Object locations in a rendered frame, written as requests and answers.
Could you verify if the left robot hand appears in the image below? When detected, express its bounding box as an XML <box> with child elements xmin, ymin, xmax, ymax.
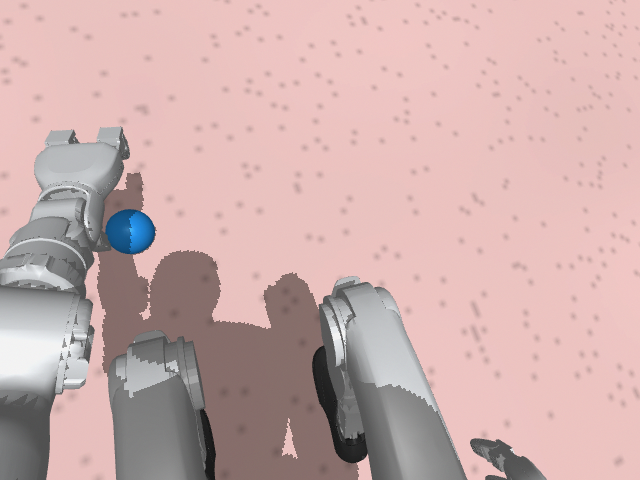
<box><xmin>34</xmin><ymin>127</ymin><xmax>130</xmax><ymax>252</ymax></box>

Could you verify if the right robot foot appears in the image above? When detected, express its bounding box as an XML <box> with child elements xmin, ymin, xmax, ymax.
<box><xmin>312</xmin><ymin>346</ymin><xmax>368</xmax><ymax>463</ymax></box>

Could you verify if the left robot foot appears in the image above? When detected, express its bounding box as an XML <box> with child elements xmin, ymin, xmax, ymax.
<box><xmin>200</xmin><ymin>409</ymin><xmax>216</xmax><ymax>480</ymax></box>

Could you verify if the ball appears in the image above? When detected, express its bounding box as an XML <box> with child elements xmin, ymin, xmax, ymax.
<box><xmin>105</xmin><ymin>209</ymin><xmax>155</xmax><ymax>254</ymax></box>

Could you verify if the right robot hand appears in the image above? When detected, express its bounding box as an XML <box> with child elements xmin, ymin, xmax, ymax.
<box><xmin>470</xmin><ymin>438</ymin><xmax>547</xmax><ymax>480</ymax></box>

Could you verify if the left robot arm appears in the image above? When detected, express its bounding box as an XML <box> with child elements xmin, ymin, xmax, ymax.
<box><xmin>0</xmin><ymin>182</ymin><xmax>105</xmax><ymax>480</ymax></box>

